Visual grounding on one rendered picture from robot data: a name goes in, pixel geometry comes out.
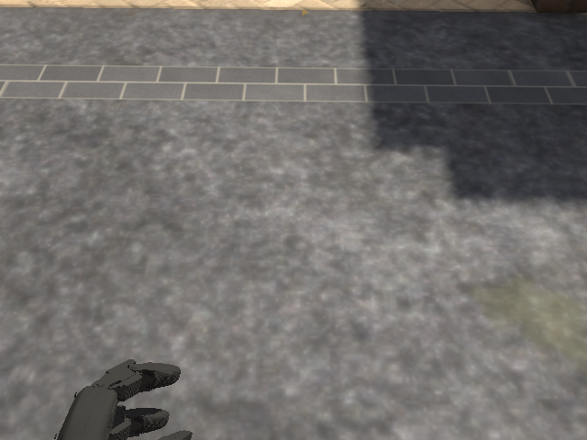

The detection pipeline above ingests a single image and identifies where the robot left hand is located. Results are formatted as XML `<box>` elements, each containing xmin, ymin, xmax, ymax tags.
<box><xmin>54</xmin><ymin>359</ymin><xmax>193</xmax><ymax>440</ymax></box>

